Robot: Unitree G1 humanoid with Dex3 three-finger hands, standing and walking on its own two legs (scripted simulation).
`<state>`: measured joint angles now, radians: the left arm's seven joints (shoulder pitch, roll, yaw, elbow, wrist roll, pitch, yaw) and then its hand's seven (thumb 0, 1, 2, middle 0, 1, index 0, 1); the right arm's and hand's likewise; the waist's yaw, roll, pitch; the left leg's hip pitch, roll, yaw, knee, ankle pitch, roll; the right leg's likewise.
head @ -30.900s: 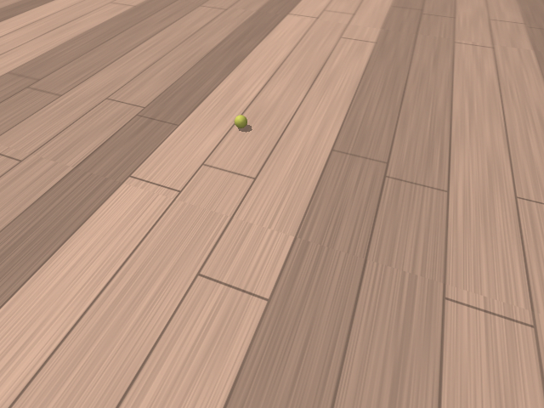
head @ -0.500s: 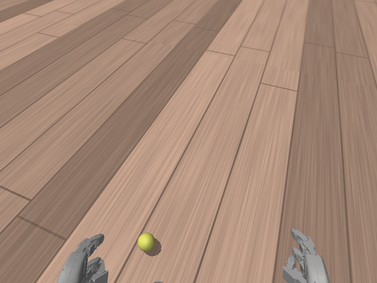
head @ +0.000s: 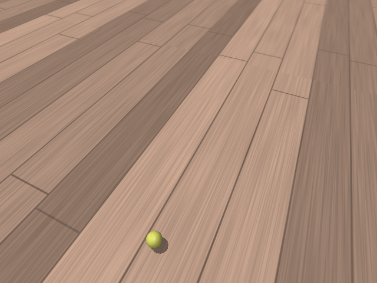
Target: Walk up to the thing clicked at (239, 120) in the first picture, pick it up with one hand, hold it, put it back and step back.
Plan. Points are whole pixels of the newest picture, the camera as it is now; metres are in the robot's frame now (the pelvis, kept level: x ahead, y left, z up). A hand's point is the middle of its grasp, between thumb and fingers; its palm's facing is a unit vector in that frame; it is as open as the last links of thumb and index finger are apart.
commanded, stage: stand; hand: left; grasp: from above
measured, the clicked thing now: (154, 239) +0.42 +0.21 -0.72
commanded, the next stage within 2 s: none
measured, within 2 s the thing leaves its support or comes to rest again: neither
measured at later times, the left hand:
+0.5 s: hand out of the picture +0.04 +0.23 -0.15, palm faces +0.04 -0.94 -0.34, open 7.4 cm
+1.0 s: hand out of the picture +0.06 +0.23 -0.14, palm faces +0.02 -0.94 -0.33, open 7.4 cm
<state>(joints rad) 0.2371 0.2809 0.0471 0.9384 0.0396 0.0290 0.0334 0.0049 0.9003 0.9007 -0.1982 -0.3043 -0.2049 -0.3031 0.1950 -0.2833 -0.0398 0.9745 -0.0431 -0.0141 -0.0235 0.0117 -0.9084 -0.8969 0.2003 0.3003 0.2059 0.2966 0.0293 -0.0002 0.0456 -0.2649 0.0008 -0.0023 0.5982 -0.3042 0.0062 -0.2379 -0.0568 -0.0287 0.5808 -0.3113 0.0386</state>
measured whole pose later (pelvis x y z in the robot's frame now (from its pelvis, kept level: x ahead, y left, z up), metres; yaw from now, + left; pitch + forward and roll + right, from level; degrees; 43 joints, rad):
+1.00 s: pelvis +0.00 -0.01 +0.02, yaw +0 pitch -3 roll +0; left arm 0.11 0.31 0.04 1.17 0.02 0.00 0.02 0.00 0.90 0.90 -0.20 -0.30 -0.21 -0.30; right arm 0.13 -0.31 -0.01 1.15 -0.02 -0.01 -0.02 0.01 -0.91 -0.90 0.20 0.30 0.21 0.30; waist 0.01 0.01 0.06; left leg -0.11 0.01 0.00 0.34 -0.18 -0.01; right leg -0.09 -0.04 -0.03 0.33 -0.19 0.03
